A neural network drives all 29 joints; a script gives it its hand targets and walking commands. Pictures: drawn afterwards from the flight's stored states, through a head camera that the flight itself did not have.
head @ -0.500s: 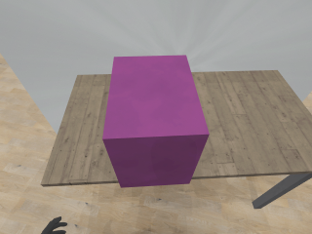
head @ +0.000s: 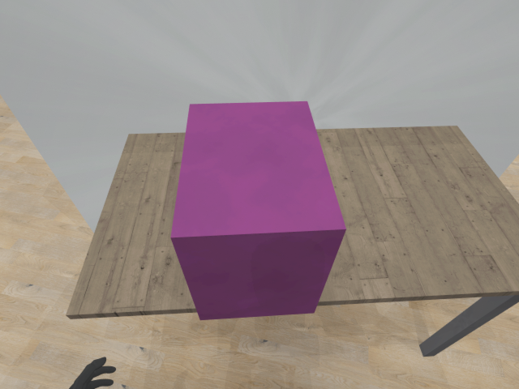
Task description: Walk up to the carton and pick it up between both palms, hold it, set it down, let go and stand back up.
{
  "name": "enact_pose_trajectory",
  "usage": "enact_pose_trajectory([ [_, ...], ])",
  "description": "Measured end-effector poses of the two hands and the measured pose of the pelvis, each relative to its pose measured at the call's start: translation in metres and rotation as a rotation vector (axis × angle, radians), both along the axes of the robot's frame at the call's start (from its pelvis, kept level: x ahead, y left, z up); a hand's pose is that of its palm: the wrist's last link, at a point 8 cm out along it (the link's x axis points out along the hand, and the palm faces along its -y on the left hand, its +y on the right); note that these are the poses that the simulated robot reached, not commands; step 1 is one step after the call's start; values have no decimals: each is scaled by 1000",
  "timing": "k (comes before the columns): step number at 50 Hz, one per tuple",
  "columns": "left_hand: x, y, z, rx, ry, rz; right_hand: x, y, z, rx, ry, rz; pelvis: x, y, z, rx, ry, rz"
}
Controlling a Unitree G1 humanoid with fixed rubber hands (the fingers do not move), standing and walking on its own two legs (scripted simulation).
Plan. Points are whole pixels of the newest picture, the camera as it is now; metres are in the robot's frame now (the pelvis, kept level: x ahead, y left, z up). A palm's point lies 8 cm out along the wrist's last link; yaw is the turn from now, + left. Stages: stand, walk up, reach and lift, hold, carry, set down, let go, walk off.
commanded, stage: walk up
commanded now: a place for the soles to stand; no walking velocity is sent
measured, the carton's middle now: (253, 211) +0.43 +0.02 +0.00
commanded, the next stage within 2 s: reach and lift in 0.42 s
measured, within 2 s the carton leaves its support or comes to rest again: neither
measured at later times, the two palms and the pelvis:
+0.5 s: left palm out of the picture +0.12 +0.30 -0.10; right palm out of the picture +0.07 -0.32 -0.10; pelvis +0.00 +0.00 +0.00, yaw +0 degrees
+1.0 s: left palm out of the picture +0.14 +0.28 -0.07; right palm (473, 380) +0.15 -0.30 -0.06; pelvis -0.01 +0.00 +0.00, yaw +0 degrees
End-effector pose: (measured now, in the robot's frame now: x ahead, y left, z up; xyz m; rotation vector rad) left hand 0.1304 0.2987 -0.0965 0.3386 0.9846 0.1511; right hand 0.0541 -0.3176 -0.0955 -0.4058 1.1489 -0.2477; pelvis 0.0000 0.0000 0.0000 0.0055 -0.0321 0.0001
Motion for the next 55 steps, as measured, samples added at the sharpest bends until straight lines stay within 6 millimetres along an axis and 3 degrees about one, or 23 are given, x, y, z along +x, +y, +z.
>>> enact_pose_trajectory([
  [22,-13,1,-2,2,30,8,2,0,-1,8,-6,1,1,-1,0,1,2,0],
  [24,-11,3,-5,22,95,39,9,1,-2,16,-29,55,-1,-1,-2,1,-4,-1],
  [28,12,2,-9,46,174,72,40,6,-6,39,-105,131,-6,1,-11,0,-34,-3],
  [33,59,-7,13,35,38,24,73,12,5,37,-209,146,1,5,-14,-4,-36,-4],
  [37,74,-11,24,43,-20,-17,89,14,14,56,-281,133,6,5,-13,-4,-27,-5],
  [48,16,-18,25,22,-27,1,98,13,34,94,-386,133,-2,-1,-2,4,-16,-5],
  [55,5,-27,34,-22,-135,8,78,23,35,131,-426,127,-19,-6,0,10,-34,-6],
])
